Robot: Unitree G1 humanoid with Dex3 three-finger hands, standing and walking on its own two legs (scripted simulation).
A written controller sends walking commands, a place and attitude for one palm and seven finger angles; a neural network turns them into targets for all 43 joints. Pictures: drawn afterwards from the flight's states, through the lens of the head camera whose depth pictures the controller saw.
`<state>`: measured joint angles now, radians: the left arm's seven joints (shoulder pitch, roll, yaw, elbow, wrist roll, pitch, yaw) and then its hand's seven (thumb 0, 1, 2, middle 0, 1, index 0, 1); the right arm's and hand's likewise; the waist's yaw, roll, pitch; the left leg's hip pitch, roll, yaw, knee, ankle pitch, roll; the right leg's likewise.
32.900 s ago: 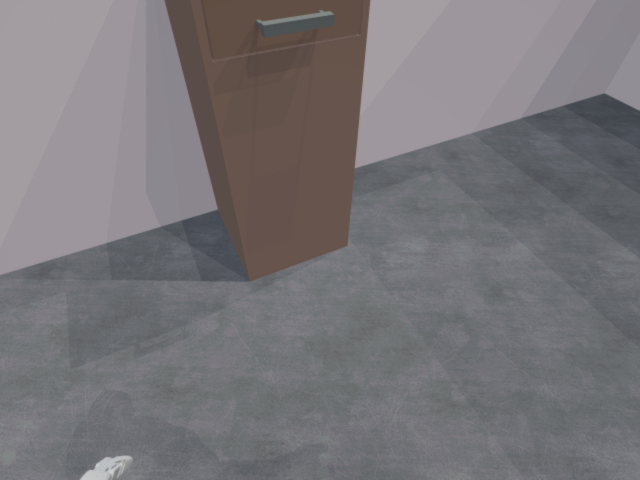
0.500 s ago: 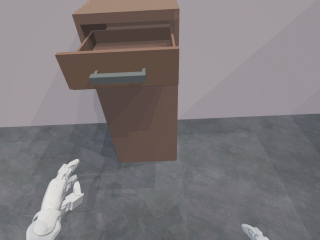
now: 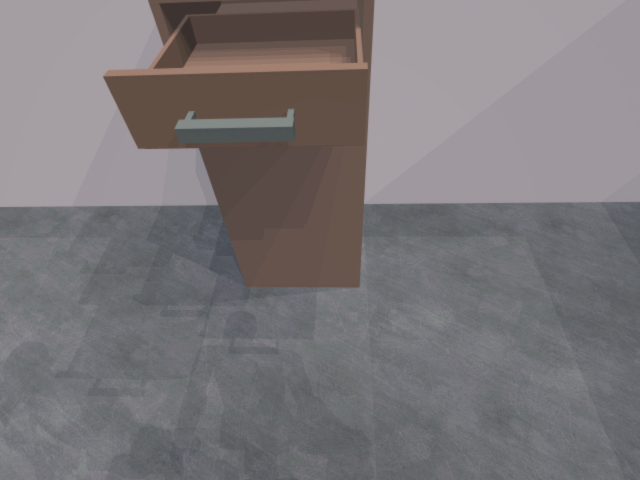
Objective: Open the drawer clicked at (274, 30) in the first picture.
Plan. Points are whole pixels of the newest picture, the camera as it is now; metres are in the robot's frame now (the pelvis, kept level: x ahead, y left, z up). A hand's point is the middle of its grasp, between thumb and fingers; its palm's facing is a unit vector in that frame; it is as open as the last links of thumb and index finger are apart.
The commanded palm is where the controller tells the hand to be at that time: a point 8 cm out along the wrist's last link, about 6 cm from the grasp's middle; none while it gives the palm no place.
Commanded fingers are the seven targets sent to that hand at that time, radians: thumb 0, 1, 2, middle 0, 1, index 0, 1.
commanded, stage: let the arm hang, fingers relaxed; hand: left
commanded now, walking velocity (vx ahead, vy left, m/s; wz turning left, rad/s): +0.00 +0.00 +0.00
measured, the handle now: (238, 122) +0.58 +0.15 +0.15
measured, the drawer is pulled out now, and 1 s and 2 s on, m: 0.29 0.29 0.29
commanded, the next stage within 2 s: look to check the result in 0.46 s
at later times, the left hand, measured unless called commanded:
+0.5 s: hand out of the picture +0.02 +0.18 -0.17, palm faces +0.01 -0.98 -0.22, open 7.3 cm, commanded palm none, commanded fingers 0.00 0.90 0.90 -0.20 -0.30 -0.20 -0.30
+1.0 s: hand out of the picture +0.02 +0.17 -0.17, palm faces +0.02 -0.98 -0.21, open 7.4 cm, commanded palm none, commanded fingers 0.00 0.90 0.90 -0.20 -0.30 -0.20 -0.30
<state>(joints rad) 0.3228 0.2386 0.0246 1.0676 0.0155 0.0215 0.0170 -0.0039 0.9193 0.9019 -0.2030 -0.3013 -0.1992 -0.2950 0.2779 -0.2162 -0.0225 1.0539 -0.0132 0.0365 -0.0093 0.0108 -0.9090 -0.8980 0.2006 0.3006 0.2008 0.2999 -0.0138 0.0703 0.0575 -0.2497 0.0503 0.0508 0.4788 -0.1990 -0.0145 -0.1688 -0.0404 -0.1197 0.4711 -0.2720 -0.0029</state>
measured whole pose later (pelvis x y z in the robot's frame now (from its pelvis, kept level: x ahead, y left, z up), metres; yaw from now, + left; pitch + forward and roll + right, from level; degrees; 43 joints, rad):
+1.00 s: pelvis +0.01 -0.01 +0.00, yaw +0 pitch -2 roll +0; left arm 0.26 0.16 0.02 1.11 0.01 0.00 0.03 0.00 0.91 0.90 -0.20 -0.30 -0.20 -0.30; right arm 0.24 -0.16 -0.02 1.12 -0.01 0.02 -0.02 0.01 -0.91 -0.90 0.20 0.30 0.20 0.30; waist -0.01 0.01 0.06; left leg -0.20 0.05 0.05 0.42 -0.18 -0.02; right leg -0.12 -0.03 -0.12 0.42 -0.26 -0.01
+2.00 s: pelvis +0.01 -0.01 +0.01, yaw +0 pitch -2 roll +0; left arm 0.24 0.20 0.02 1.11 0.01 -0.01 0.02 0.00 0.91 0.90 -0.20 -0.30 -0.20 -0.30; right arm 0.21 -0.19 -0.02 1.13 -0.01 0.02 -0.02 0.01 -0.91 -0.90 0.20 0.30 0.20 0.30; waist -0.01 0.01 0.07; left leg -0.18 0.05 0.05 0.38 -0.17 -0.02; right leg -0.10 -0.03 -0.13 0.38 -0.25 -0.01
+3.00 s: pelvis +0.03 +0.00 +0.01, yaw +0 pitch -1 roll +0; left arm 0.18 0.26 0.02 1.11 0.02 -0.01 0.01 0.00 0.91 0.90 -0.20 -0.30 -0.20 -0.30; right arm 0.15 -0.26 -0.01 1.13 -0.01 0.01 -0.01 0.01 -0.91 -0.90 0.20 0.30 0.20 0.30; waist -0.01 0.01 0.06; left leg -0.15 0.04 0.05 0.34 -0.16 -0.02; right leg -0.07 -0.03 -0.13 0.32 -0.23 0.00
